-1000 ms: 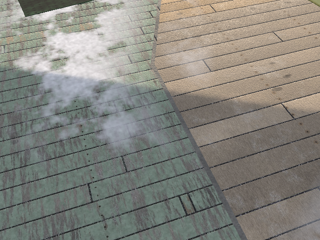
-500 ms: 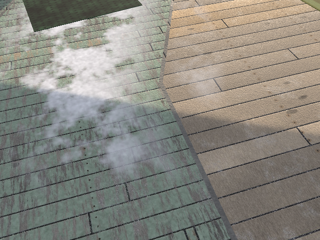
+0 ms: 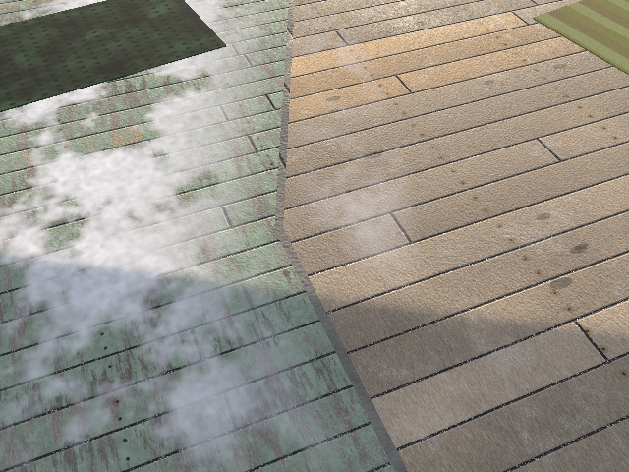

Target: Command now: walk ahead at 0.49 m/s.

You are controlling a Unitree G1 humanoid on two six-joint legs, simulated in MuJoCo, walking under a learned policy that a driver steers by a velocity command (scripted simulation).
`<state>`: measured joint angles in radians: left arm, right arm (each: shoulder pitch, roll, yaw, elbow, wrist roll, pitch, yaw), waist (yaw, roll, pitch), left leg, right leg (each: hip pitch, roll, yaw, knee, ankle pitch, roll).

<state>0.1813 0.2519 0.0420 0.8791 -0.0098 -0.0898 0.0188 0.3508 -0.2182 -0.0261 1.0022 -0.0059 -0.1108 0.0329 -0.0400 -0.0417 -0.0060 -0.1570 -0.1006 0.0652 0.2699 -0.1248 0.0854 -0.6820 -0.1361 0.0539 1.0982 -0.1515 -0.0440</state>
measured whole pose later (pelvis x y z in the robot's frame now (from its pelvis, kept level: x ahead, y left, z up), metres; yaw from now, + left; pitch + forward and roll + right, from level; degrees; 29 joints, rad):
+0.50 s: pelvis +0.28 -0.08 +0.00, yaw +1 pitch +1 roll -1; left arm 0.27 0.23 0.05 0.90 0.00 -0.11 -0.04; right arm 0.24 -0.28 -0.04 0.93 0.02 -0.10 0.00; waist 0.01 0.04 0.01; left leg -0.54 0.09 -0.03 1.15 -0.28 0.05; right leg -0.24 0.05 -0.07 0.36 -0.12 -0.07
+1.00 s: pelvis +0.55 -0.02 -0.01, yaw -4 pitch +2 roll +0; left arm 0.34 0.26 0.06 0.96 -0.04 -0.08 0.01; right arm 0.13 -0.24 -0.05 0.87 0.00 -0.12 0.02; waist 0.01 -0.03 0.02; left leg -0.36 0.01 0.09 0.48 -0.14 0.04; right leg -0.39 -0.03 0.05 1.18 -0.39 -0.04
